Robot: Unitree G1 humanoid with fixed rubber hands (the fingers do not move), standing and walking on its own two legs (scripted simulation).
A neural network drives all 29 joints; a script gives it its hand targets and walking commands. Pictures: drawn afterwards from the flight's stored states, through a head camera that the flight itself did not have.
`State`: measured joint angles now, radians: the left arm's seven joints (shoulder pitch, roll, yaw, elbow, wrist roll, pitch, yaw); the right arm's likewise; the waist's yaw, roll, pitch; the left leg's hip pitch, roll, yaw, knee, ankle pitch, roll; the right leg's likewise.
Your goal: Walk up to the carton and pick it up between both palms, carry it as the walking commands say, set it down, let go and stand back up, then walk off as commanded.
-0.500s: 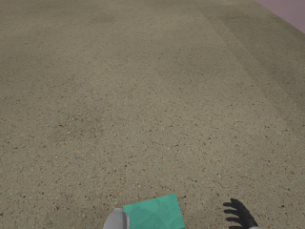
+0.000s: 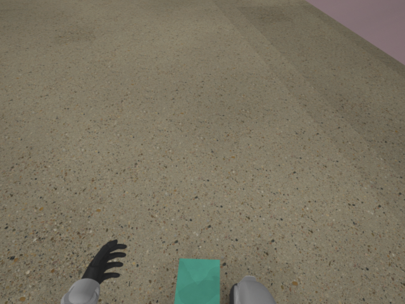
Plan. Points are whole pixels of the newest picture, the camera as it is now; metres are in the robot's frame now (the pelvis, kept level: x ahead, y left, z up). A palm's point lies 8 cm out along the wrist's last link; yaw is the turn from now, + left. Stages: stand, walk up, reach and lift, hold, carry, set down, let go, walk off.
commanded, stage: walk off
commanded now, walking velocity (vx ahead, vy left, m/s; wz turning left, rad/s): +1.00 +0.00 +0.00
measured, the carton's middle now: out of the picture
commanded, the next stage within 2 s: none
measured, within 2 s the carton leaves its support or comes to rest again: rests again in 0.36 s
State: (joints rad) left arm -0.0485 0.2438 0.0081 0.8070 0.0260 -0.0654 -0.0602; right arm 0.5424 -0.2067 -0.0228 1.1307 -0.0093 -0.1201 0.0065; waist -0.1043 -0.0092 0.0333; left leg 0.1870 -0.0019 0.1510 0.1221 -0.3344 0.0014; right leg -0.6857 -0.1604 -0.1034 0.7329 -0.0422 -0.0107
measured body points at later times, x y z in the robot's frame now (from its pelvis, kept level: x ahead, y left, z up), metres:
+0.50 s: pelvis +0.48 -0.03 -0.01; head +0.52 -0.03 +0.44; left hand +0.33 +0.19 -0.13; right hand +0.74 -0.22 -0.10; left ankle +0.69 +0.10 -0.70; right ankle +0.26 -0.12 -0.73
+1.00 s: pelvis +0.98 -0.03 -0.02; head +1.02 -0.02 +0.42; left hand +1.24 +0.17 -0.11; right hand +0.84 -0.25 -0.15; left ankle +0.71 +0.07 -0.72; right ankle +1.17 -0.12 -0.73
